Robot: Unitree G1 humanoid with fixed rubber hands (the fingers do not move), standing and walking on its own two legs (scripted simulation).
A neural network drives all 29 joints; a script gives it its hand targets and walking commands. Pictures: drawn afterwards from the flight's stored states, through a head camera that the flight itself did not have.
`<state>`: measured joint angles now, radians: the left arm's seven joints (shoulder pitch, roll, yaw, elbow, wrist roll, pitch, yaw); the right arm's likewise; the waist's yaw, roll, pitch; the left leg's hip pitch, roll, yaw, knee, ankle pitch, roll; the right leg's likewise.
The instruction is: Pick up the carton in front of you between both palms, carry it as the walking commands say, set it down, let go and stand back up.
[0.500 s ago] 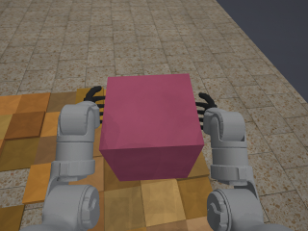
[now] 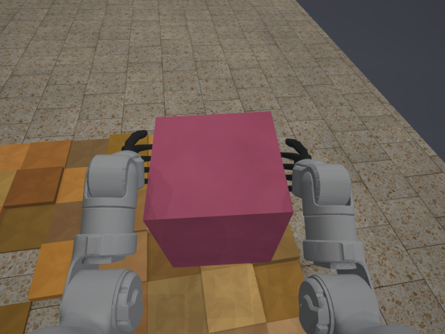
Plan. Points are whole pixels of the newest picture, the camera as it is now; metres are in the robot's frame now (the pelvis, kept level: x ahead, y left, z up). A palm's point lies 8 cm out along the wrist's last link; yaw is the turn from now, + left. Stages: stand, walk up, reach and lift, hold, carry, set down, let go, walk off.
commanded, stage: carry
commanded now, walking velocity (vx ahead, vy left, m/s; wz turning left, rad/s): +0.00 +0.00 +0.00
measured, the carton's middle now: (218, 195) +0.36 +0.00 +0.03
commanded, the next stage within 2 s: none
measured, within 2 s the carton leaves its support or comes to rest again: neither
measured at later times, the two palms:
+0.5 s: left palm (127, 181) +0.33 +0.16 +0.11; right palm (305, 187) +0.33 -0.14 +0.11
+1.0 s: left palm (117, 194) +0.31 +0.17 +0.11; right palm (299, 197) +0.31 -0.13 +0.11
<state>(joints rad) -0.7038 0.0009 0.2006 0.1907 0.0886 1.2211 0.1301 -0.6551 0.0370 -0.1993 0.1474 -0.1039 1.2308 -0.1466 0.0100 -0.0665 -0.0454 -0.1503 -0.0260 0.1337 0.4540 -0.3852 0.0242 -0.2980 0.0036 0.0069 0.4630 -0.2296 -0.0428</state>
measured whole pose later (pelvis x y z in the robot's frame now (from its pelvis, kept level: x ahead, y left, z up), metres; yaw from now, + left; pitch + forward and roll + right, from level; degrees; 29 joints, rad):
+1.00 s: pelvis -0.04 +0.00 -0.01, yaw +2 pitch +2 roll +0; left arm -0.73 0.01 0.19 0.27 0.10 1.23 0.13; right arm -0.68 0.03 -0.21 0.21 -0.11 1.24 -0.14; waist 0.01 -0.02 -0.03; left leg -0.16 0.01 0.13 0.48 -0.58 0.03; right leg -0.35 0.01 -0.05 0.55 -0.23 -0.03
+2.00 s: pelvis -0.06 +0.00 -0.02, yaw +4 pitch +0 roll -1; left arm -0.75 0.00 0.20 0.31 0.11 1.24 0.13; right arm -0.70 0.02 -0.21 0.23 -0.13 1.26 -0.14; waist 0.02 0.00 -0.03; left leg -0.12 0.02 0.11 0.42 -0.64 0.02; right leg -0.34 0.01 -0.08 0.56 -0.21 -0.03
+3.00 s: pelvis -0.08 +0.00 -0.02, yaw +5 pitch +0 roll -1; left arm -0.76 0.00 0.20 0.26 0.11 1.25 0.14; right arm -0.70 0.03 -0.22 0.18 -0.13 1.25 -0.14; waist 0.02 0.00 0.02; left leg -0.17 0.04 0.14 0.50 -0.66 0.01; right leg -0.38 0.01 -0.09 0.59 -0.22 -0.03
